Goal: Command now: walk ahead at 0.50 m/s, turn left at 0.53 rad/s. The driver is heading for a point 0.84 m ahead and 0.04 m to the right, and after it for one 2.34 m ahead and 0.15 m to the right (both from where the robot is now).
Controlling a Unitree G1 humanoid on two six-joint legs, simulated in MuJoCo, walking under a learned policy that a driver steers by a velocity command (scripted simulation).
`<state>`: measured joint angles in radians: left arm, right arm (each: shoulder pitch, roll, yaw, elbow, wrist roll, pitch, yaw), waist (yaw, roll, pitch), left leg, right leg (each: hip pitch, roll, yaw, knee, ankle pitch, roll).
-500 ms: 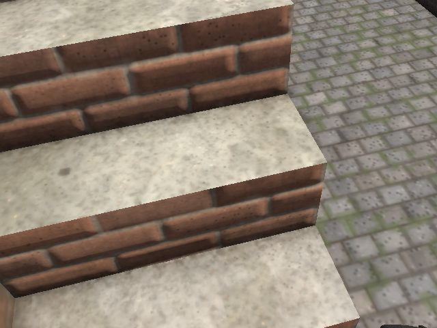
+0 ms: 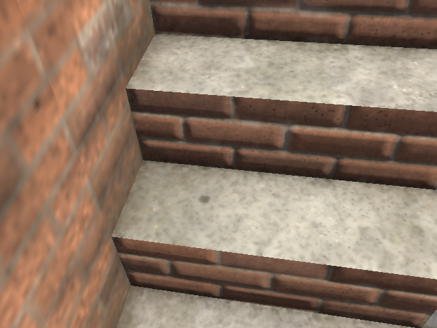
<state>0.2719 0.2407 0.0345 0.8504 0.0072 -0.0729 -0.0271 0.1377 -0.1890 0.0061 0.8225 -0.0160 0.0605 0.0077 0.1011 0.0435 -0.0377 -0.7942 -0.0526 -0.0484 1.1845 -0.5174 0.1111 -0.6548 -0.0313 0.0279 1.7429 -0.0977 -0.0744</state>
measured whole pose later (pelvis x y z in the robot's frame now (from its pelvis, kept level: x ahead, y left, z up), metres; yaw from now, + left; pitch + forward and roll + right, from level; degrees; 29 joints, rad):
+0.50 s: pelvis +0.00 -0.03 +0.08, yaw +8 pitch +5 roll +3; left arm 0.37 0.21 -0.03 0.91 0.04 -0.08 0.04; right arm 0.08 -0.14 0.06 0.74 -0.01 -0.02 -0.02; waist 0.10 -0.02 -0.14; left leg -0.98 0.05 0.05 1.71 0.05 0.02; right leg -0.54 -0.06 0.02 0.72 -0.28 -0.06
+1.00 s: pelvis -0.05 +0.12 -0.09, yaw +4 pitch +3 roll -3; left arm 0.04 0.12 -0.14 0.46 0.09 -0.04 -0.04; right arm 0.21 -0.36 -0.08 0.82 0.03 -0.02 -0.05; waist 0.09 0.09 0.02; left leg -0.38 -0.05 -0.25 1.66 -0.03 0.04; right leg -0.97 0.00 -0.03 1.55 -0.87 -0.16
